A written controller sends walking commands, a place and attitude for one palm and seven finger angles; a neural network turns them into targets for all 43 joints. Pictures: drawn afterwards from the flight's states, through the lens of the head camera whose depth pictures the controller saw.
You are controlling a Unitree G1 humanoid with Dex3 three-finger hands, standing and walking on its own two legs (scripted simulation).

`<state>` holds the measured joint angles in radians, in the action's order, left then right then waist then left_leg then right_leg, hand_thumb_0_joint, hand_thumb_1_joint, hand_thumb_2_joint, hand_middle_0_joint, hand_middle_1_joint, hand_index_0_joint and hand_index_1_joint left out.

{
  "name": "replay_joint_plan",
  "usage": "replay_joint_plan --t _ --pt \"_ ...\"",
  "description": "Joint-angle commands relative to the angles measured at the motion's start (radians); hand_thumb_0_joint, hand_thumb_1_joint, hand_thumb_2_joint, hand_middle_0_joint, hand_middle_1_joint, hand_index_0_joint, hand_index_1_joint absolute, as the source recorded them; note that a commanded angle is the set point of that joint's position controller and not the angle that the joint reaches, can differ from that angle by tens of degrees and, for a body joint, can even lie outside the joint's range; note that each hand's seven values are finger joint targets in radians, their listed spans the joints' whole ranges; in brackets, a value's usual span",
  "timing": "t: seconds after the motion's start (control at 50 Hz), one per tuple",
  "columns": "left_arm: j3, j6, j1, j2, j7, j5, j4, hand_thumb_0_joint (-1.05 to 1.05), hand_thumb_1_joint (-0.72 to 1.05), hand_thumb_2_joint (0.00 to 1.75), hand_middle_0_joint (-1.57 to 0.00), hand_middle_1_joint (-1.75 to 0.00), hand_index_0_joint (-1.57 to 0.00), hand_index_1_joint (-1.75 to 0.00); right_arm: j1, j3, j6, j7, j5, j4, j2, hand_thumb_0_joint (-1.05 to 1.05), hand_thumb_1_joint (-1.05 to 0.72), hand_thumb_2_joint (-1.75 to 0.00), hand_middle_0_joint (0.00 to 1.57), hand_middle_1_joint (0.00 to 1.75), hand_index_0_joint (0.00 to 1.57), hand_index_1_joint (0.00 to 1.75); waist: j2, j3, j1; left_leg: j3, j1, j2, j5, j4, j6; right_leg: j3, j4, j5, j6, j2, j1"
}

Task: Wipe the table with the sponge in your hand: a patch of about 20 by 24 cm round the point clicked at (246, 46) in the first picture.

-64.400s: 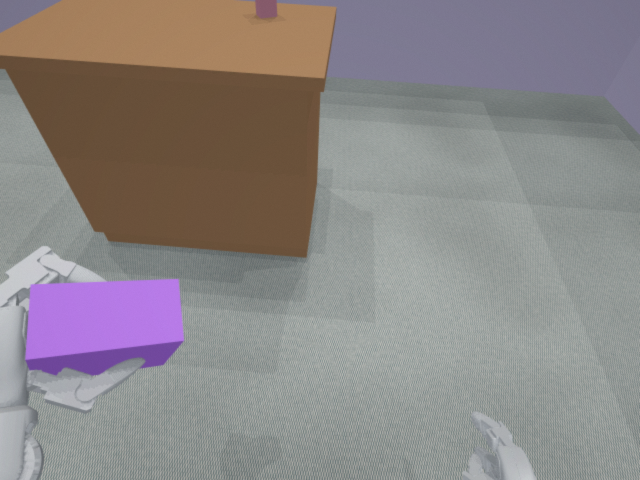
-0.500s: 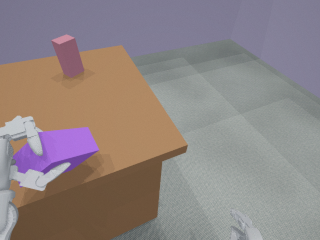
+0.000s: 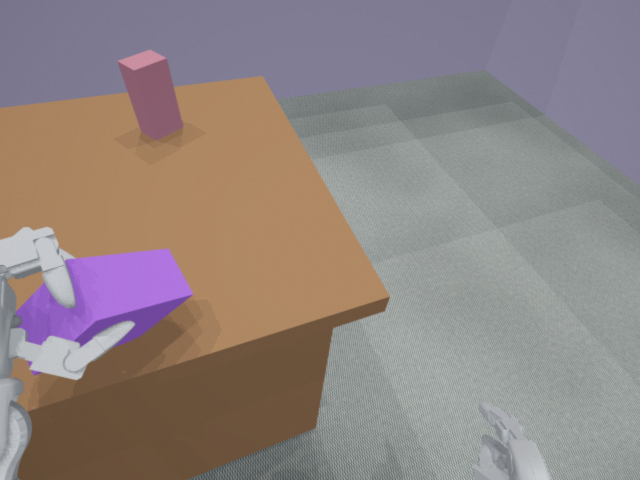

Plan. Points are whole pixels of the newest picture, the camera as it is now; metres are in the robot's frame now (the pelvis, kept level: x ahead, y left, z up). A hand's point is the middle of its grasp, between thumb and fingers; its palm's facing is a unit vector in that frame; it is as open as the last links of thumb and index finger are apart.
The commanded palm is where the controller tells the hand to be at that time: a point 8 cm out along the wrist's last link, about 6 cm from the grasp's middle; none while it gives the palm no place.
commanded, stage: come to a stop and stand still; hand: left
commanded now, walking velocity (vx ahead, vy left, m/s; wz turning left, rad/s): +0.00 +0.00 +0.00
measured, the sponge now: (123, 302) +0.26 +0.24 +0.11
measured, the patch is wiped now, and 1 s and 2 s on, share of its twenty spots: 0.85 0.85 0.85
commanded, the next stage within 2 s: look again from close up in 0.60 s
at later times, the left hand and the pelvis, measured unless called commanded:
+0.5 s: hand (91, 250) +0.27 +0.26 +0.18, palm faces +0.44 -0.82 -0.37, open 7.3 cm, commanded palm +0.21 +0.28 +0.18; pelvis +0.06 +0.00 +0.01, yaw +1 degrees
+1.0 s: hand (86, 253) +0.27 +0.26 +0.18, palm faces +0.45 -0.82 -0.35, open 7.1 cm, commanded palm +0.21 +0.29 +0.18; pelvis +0.05 +0.00 +0.01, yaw +1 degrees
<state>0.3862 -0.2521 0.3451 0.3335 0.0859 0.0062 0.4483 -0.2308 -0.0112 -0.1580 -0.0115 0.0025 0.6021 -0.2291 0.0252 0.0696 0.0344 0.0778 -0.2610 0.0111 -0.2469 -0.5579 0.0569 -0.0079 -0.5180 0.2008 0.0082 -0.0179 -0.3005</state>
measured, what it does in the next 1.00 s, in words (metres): shifts its weight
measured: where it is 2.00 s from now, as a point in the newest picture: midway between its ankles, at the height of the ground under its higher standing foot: outside the picture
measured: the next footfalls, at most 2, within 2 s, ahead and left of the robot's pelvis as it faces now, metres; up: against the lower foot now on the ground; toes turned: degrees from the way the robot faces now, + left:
none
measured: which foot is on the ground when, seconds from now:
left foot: down 0.00-1.00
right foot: down 0.00-1.00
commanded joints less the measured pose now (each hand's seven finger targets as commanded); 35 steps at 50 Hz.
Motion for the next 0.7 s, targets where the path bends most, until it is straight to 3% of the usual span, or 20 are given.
replay_joint_plan --t 0.0,0.04,0.08,0.12,0.18,0.2,0.28,0.3,0.38,0.4,0.48,0.5,0.58,0.6,0.68 --pt "0.062 -0.033 -0.026 0.146 0.022 0.006 0.159 0.0 0.1 1.3 -1.2 -1.6 -1.2 -1.6 0.081 -0.033 -0.052 -0.008 0.011 -0.165 -0.102 0.0 -0.9 -0.9 0.2 0.3 0.2 0.3 -0.129 -0.108 -0.01 -0.185 -0.054 -0.134 -0.249 0.286 -0.006 -0.046 0.054 0.13 0.012 0.021 0.099" --pt "0.076 -0.033 -0.033 0.166 0.027 0.004 0.158 0.0 0.1 1.3 -1.2 -1.6 -1.2 -1.6 0.085 -0.035 -0.052 -0.008 0.012 -0.169 -0.1 0.0 -0.9 -0.9 0.2 0.3 0.2 0.3 -0.07 -0.108 -0.005 -0.158 -0.068 -0.126 -0.135 0.244 -0.007 -0.055 0.072 0.012 0.015 0.039 0.151" --pt "0.078 -0.026 -0.035 0.174 0.031 0.009 0.136 0.0 0.1 1.3 -1.2 -1.6 -1.2 -1.6 0.092 -0.031 -0.05 -0.012 0.011 -0.158 -0.098 0.0 -0.9 -0.9 0.2 0.3 0.2 0.3 -0.011 -0.108 -0.01 -0.115 -0.014 -0.09 -0.032 0.19 -0.028 -0.097 0.134 -0.023 0.025 0.067 0.12" --pt "0.05 -0.025 -0.047 0.153 0.027 0.016 0.135 0.0 0.1 1.3 -1.2 -1.6 -1.2 -1.6 0.078 -0.038 -0.051 -0.013 0.01 -0.157 -0.106 0.0 -0.9 -0.9 0.2 0.3 0.2 0.3 -0.028 -0.101 -0.016 -0.116 0.01 -0.086 0.003 0.186 -0.034 -0.11 0.143 -0.028 0.031 0.074 0.102" --pt "0.052 -0.017 -0.046 0.159 0.033 0.015 0.118 0.0 0.1 1.3 -1.2 -1.6 -1.2 -1.6 0.095 -0.032 -0.042 -0.014 0.012 -0.144 -0.103 0.0 -0.9 -0.9 0.2 0.3 0.2 0.3 -0.058 -0.12 -0.015 -0.112 0.064 -0.095 0.123 0.182 -0.041 -0.088 0.121 -0.136 0.029 0.074 0.114" --pt "0.027 -0.014 -0.04 0.134 0.03 0.02 0.106 0.0 0.1 1.3 -1.2 -1.6 -1.2 -1.6 0.083 -0.031 -0.037 -0.014 0.008 -0.146 -0.104 0.0 -0.9 -0.9 0.2 0.3 0.2 0.3 -0.045 -0.126 -0.017 -0.117 0.057 -0.096 0.144 0.185 -0.043 -0.075 0.113 -0.155 0.026 0.071 0.131" --pt "0.053 0.001 -0.018 0.163 0.037 0.022 0.127 0.0 0.1 1.3 -1.2 -1.6 -1.2 -1.6 0.104 -0.032 -0.02 -0.016 0.014 -0.154 -0.097 0.0 -0.9 -0.9 0.2 0.3 0.2 0.3 -0.027 -0.168 -0.014 -0.11 0.108 -0.102 0.242 0.166 -0.05 -0.072 0.105 -0.24 0.026 0.084 0.157" --pt "0.028 0.002 -0.009 0.135 0.034 0.028 0.123 0.0 0.1 1.3 -1.2 -1.6 -1.2 -1.6 0.095 -0.031 -0.012 -0.016 0.009 -0.155 -0.1 0.0 -0.9 -0.9 0.2 0.3 0.2 0.3 -0.024 -0.17 -0.017 -0.112 0.101 -0.101 0.251 0.165 -0.048 -0.067 0.105 -0.248 0.027 0.084 0.167" --pt "0.069 0.013 0.018 0.173 0.04 0.031 0.158 0.0 0.1 1.3 -1.2 -1.6 -1.2 -1.6 0.114 -0.032 0.005 -0.021 0.015 -0.164 -0.096 0.0 -0.9 -0.9 0.2 0.3 0.2 0.3 -0.02 -0.195 -0.017 -0.114 0.13 -0.105 0.325 0.154 -0.057 -0.067 0.094 -0.305 0.028 0.091 0.184" --pt "0.04 0.013 0.026 0.143 0.036 0.036 0.152 0.0 0.1 1.3 -1.2 -1.6 -1.2 -1.6 0.104 -0.031 0.012 -0.021 0.012 -0.166 -0.096 0.0 -0.9 -0.9 0.2 0.3 0.2 0.3 -0.014 -0.188 -0.02 -0.113 0.126 -0.107 0.332 0.154 -0.055 -0.058 0.096 -0.307 0.028 0.091 0.183" --pt "0.058 0.024 0.018 0.165 0.044 0.034 0.164 0.0 0.1 1.3 -1.2 -1.6 -1.2 -1.6 0.118 -0.031 0.025 -0.026 0.018 -0.17 -0.093 0.0 -0.9 -0.9 0.2 0.3 0.2 0.3 -0.054 -0.174 -0.021 -0.113 0.13 -0.108 0.327 0.163 -0.059 -0.069 0.1 -0.296 0.028 0.095 0.175" --pt "0.039 0.023 0.026 0.143 0.042 0.037 0.149 0.0 0.1 1.3 -1.2 -1.6 -1.2 -1.6 0.106 -0.03 0.03 -0.026 0.012 -0.169 -0.095 0.0 -0.9 -0.9 0.2 0.3 0.2 0.3 -0.045 -0.169 -0.021 -0.117 0.115 -0.111 0.317 0.166 -0.056 -0.059 0.104 -0.29 0.028 0.095 0.183" --pt "0.053 0.028 0.018 0.165 0.047 0.034 0.174 0.0 0.1 1.3 -1.2 -1.6 -1.2 -1.6 0.12 -0.034 0.036 -0.031 0.019 -0.175 -0.095 0.0 -0.9 -0.9 0.2 0.3 0.2 0.3 -0.058 -0.175 -0.022 -0.118 0.12 -0.108 0.32 0.168 -0.059 -0.065 0.101 -0.295 0.03 0.099 0.194" --pt "0.029 0.027 0.023 0.142 0.045 0.036 0.161 0.0 0.1 1.3 -1.2 -1.6 -1.2 -1.6 0.11 -0.031 0.04 -0.031 0.014 -0.176 -0.095 0.0 -0.9 -0.9 0.2 0.3 0.2 0.3 -0.057 -0.166 -0.022 -0.117 0.109 -0.111 0.299 0.171 -0.053 -0.056 0.109 -0.274 0.028 0.1 0.188" --pt "0.049 0.034 0.031 0.16 0.051 0.035 0.153 0.0 0.1 1.3 -1.2 -1.6 -1.2 -1.6 0.117 -0.033 0.045 -0.034 0.018 -0.178 -0.094 0.0 -0.9 -0.9 0.2 0.3 0.2 0.3 -0.038 -0.143 -0.02 -0.125 0.083 -0.106 0.211 0.188 -0.045 -0.076 0.137 -0.22 0.027 0.102 0.184"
